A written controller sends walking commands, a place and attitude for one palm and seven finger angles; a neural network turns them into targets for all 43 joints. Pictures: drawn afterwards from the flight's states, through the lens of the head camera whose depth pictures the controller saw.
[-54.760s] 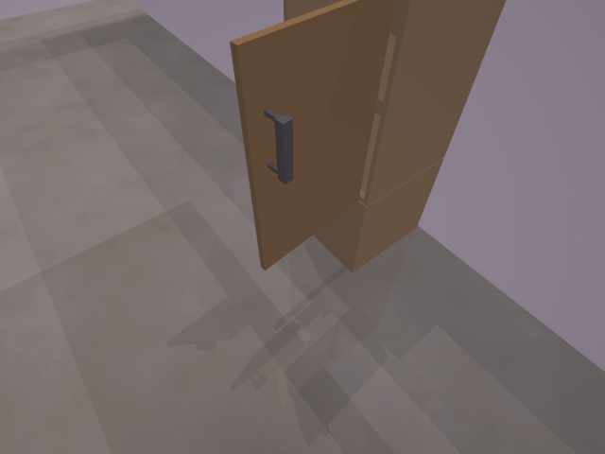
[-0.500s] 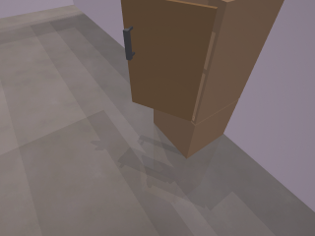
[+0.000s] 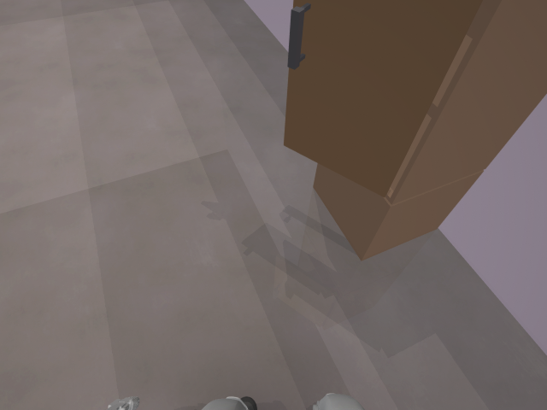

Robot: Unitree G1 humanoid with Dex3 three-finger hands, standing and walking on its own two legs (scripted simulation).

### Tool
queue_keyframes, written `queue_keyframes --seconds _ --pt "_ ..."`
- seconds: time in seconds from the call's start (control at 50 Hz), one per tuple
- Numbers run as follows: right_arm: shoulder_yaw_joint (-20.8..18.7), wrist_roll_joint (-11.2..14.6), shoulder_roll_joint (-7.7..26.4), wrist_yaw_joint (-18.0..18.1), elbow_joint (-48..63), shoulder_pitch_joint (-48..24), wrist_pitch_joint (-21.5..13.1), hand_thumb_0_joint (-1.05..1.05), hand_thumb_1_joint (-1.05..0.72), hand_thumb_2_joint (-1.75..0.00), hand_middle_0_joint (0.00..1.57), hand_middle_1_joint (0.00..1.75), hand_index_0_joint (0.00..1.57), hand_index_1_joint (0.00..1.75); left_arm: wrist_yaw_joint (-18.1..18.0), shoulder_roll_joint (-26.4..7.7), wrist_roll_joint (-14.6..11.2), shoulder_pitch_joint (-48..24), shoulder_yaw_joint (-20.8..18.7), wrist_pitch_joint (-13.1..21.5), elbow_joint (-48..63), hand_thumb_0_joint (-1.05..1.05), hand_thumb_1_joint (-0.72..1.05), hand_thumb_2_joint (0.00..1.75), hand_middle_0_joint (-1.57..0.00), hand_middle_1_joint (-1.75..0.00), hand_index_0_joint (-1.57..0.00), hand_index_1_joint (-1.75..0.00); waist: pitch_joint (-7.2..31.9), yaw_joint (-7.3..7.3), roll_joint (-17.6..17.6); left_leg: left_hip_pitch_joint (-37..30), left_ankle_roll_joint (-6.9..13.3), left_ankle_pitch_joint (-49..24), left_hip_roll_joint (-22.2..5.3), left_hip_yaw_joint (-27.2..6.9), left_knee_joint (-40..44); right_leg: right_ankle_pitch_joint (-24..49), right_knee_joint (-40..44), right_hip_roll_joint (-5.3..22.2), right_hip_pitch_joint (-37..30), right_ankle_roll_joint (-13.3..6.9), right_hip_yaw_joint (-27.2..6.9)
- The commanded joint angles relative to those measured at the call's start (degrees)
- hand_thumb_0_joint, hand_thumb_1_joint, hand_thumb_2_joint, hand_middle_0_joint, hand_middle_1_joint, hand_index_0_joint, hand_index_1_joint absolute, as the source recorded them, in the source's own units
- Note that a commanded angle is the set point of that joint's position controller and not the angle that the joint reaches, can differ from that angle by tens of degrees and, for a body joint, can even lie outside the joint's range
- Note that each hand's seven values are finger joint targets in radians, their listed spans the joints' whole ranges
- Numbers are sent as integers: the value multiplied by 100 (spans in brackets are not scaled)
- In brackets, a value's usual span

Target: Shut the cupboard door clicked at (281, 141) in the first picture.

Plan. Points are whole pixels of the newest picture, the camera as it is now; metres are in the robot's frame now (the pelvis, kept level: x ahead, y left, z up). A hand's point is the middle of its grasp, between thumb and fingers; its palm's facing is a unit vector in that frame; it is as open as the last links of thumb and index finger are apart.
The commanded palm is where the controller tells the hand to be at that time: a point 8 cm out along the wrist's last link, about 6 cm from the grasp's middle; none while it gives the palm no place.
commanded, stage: walk to a spot facing it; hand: left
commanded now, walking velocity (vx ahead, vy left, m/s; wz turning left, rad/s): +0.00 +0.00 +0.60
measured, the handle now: (299, 36) +0.90 -0.04 +0.06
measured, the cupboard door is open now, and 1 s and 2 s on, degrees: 31 31 31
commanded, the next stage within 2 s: turn to face it in 2.00 s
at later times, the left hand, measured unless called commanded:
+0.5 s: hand out of the picture -0.03 +0.17 -0.19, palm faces +0.38 -0.89 -0.25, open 7.4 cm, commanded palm none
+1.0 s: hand out of the picture -0.06 +0.12 -0.16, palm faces +0.64 -0.72 -0.25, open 7.4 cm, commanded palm none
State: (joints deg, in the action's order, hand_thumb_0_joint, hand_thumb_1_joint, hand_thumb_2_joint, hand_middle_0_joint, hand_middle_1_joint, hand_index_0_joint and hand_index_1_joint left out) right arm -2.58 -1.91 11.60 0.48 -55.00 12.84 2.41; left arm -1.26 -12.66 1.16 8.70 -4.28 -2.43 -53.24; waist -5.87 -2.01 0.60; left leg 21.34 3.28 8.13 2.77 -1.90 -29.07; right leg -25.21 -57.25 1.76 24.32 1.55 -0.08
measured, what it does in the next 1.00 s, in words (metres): steps on the spot, turning left: right foot, then left foot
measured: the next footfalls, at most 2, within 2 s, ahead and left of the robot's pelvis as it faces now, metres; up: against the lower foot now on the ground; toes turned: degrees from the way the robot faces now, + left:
right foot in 0.18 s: +0.04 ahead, -0.17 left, +0.00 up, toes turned +8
left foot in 0.46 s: -0.01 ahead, +0.09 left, +0.00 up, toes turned +25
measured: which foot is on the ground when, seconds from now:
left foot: down 0.00-0.16, up 0.18-0.44, down 0.46-0.76, up 0.78-1.00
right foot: up 0.00-0.16, down 0.18-0.46, up 0.48-0.74, down 0.76-1.00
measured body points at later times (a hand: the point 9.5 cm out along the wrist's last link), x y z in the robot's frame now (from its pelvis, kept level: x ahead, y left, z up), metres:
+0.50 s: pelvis -0.01 -0.04 -0.02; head +0.05 +0.00 +0.43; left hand -0.05 +0.22 -0.17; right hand +0.18 -0.25 -0.15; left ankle -0.04 +0.08 -0.74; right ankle +0.00 -0.18 -0.72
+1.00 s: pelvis +0.02 -0.07 +0.00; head +0.06 -0.05 +0.45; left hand -0.09 +0.16 -0.14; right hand +0.25 -0.22 -0.15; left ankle -0.08 +0.01 -0.68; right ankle +0.09 -0.16 -0.73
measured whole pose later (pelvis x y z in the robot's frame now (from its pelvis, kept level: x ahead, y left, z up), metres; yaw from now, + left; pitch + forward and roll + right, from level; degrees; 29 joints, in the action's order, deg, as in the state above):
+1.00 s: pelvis +0.02 -0.07 +0.00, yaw +41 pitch +0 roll +2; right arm -4.5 -1.0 13.3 -1.9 -51.2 8.9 4.7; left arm -1.3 -10.7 1.9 12.9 -3.0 -1.1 -49.6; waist -6.5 -1.2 -0.9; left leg 23.7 -2.2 27.5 -0.5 2.4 -53.9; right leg -18.2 -34.1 7.8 15.0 -0.1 11.6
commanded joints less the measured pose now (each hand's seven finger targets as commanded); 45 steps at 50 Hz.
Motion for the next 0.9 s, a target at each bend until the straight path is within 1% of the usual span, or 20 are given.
queue_keyframes --seconds 0.0,0.1,0.12,0.14,0.16,0.2,0.24,0.32,0.38,0.42,0.44,0.46,0.48,0.5,0.6,0.7,0.74,0.78,0.82,0.88 --pt "-385 -25 1259 51 412 115 -6 0 -90 -90 20 30 20 30 -26 -398 22 296 -89 78 452 0 90 90 -20 -30 -20 -30 770 68 713 -442 593 1284 -1329 -2142 1482 27 612 -120 -32 46 59" --pt "-466 11 1191 9 714 -376 111 0 -90 -90 20 30 20 30 -49 -640 3 1098 -166 82 374 0 90 90 -20 -30 -20 -30 798 452 829 658 155 1650 -678 -1896 1109 555 2872 -362 -1828 -35 310" --pt "-448 73 946 -26 758 -297 139 0 -90 -90 20 30 20 30 -76 -1045 70 1263 -235 142 432 0 90 90 -20 -30 -20 -30 783 512 -31 1247 -208 1977 -136 -1410 44 45 4022 427 -2272 -312 -555" --pt "-429 96 481 -41 840 -123 132 0 -90 -90 20 30 20 30 -122 -1549 161 922 -327 158 617 0 90 90 -20 -30 -20 -30 615 444 -1652 1874 -659 2169 616 -263 -2386 -1175 5041 2313 -1751 -1080 -2695" --pt "-470 -8 758 -70 868 -145 146 0 -90 -90 20 30 20 30 -152 -1462 54 4 -207 85 849 0 90 90 -20 -30 -20 -30 246 105 -987 1550 -538 2262 138 -409 -3762 -570 4839 2658 -510 -1234 -2221" --pt "-427 -3 661 -138 814 -80 148 0 -90 -90 20 30 20 30 -150 -936 51 -316 -129 204 909 0 90 90 -20 -30 -20 -30 189 -102 -1004 1468 -529 1737 -224 -242 -4375 940 4144 1788 -590 -1058 -1210" --pt "-365 68 614 -185 871 -99 104 0 -90 -90 20 30 20 30 -146 -894 72 -235 -106 249 845 0 90 90 -20 -30 -20 -30 339 -114 -1070 1196 -622 1668 -367 96 -3729 2888 3513 1611 -1129 -993 -257" --pt "-224 112 445 -215 1018 -663 53 0 -90 -90 20 30 20 30 -111 -1158 76 643 -203 236 580 0 90 90 -20 -30 -20 -30 637 383 -1199 717 -581 1835 -269 649 -2005 4372 2928 1674 -2076 -841 133" --pt "-197 115 493 -194 977 -564 -5 0 -90 -90 20 30 20 30 -94 -1241 65 853 -257 219 516 0 90 90 -20 -30 -20 -30 798 374 -1338 160 -496 1419 -189 840 -832 4697 2477 1693 -2205 -649 310" --pt "-280 87 907 -191 807 2 -73 0 -90 -90 20 30 20 30 -63 -1136 2 789 -231 205 550 0 90 90 -20 -30 -20 -30 1156 36 -561 -1408 -290 -438 -529 333 371 3789 1356 1447 -1273 -206 745" --pt "-442 25 1543 -139 734 326 -115 0 -90 -90 20 30 20 30 -27 -751 -36 886 -168 180 760 0 90 90 -20 -30 -20 -30 1496 -113 1245 -2635 397 -2923 -2007 -1490 328 721 188 716 330 213 1000" --pt "-489 52 1710 -99 601 663 -56 0 -90 -90 20 30 20 30 -38 -578 20 418 -39 160 996 0 90 90 -20 -30 -20 -30 1357 -325 1482 -2441 996 -3601 -2592 -1890 517 -1333 -503 475 818 204 564" --pt "-465 34 1593 -19 498 778 -70 0 -90 -90 20 30 20 30 -73 -613 29 -38 -65 86 1002 0 90 90 -20 -30 -20 -30 1273 -463 1363 -2076 957 -3007 -2332 -1912 589 -1015 -887 497 963 161 153" --pt "-412 24 1461 36 560 513 -72 0 -90 -90 20 30 20 30 -67 -626 5 -150 -94 76 950 0 90 90 -20 -30 -20 -30 1065 -337 1365 -1706 861 -2437 -2120 -1754 619 -655 -1015 528 998 166 -7" --pt "-358 3 1296 71 748 -239 -69 0 -90 -90 20 30 20 30 33 -525 -24 174 -90 79 738 0 90 90 -20 -30 -20 -30 928 -3 925 -1322 642 -1451 -1541 -1284 585 -182 278 257 431 204 145" --pt "-372 62 1141 14 973 -852 33 0 -90 -90 20 30 20 30 24 -629 14 1293 -176 168 498 0 90 90 -20 -30 -20 -30 700 552 467 517 190 500 -900 -1166 -12 1081 2743 26 -1693 150 355" --pt "-339 96 576 -66 1099 -610 41 0 -90 -90 20 30 20 30 -44 -1470 118 1232 -279 256 650 0 90 90 -20 -30 -20 -30 644 587 -1878 1490 -460 2765 305 -88 -2999 511 4494 2450 -1648 -806 -2400" --pt "-418 42 723 -109 1006 -630 111 0 -90 -90 20 30 20 30 -98 -1109 74 619 -221 241 813 0 90 90 -20 -30 -20 -30 304 261 -1493 1373 -390 2234 -202 -414 -4472 180 4352 2236 -694 -1039 -2040" --pt "-375 49 660 -183 853 -382 130 0 -90 -90 20 30 20 30 -124 -787 83 114 -145 232 903 0 90 90 -20 -30 -20 -30 365 -30 -1148 1106 -482 1769 -413 -163 -4481 1142 3935 1826 -701 -935 -711" --pt "-258 88 422 -222 874 -581 107 0 -90 -90 20 30 20 30 -125 -868 89 464 -175 269 810 0 90 90 -20 -30 -20 -30 642 209 -1037 750 -579 1927 -388 323 -3113 2889 3469 1739 -1409 -879 77"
